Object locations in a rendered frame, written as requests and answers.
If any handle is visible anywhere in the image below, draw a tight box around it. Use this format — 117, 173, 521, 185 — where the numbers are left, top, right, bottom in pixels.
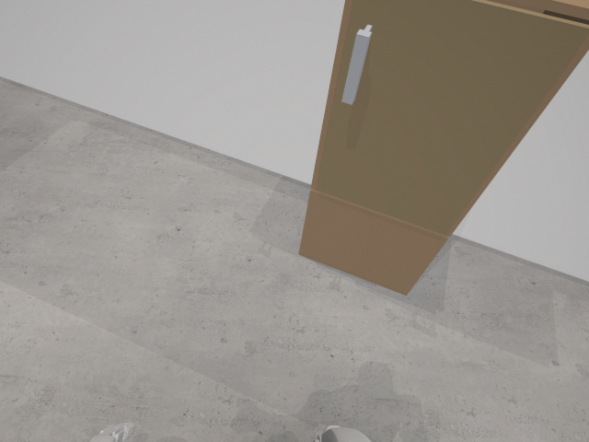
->
341, 25, 372, 105

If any left robot hand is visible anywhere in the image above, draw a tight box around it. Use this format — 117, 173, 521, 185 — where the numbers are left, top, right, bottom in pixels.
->
88, 423, 135, 442

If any cupboard door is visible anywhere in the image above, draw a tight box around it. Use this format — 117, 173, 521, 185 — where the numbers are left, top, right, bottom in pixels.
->
316, 0, 589, 235

